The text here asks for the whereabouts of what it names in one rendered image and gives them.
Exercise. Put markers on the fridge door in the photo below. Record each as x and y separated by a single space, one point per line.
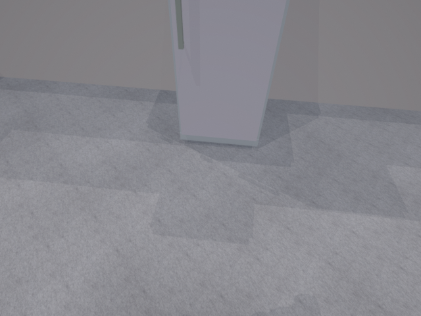
224 70

